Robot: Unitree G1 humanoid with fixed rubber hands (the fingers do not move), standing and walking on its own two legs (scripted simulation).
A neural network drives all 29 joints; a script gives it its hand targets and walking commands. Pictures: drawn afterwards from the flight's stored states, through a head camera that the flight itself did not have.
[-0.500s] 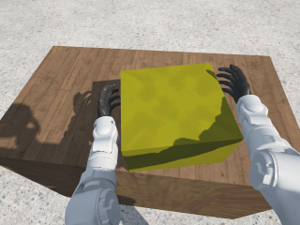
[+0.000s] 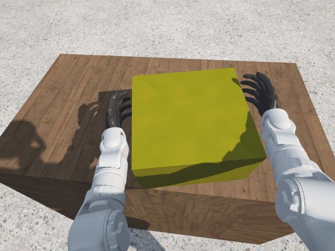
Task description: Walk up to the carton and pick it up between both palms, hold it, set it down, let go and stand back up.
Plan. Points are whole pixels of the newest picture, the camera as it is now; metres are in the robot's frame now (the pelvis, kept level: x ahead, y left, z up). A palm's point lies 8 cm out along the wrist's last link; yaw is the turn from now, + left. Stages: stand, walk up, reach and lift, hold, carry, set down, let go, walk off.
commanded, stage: reach and lift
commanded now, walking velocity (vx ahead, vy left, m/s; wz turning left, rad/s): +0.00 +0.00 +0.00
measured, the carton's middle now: (188, 127) +0.43 +0.01 +0.02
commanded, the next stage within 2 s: none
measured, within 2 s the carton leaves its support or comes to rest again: neither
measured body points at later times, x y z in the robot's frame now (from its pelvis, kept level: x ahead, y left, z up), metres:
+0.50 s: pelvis +0.00 +0.01 +0.00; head +0.02 +0.01 +0.45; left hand +0.37 +0.21 +0.08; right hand +0.43 -0.16 +0.10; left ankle -0.05 +0.14 -0.75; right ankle -0.01 -0.10 -0.75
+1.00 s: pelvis -0.05 +0.02 +0.00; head -0.08 +0.03 +0.45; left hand +0.34 +0.20 +0.13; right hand +0.36 -0.17 +0.15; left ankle -0.05 +0.14 -0.75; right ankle -0.01 -0.10 -0.75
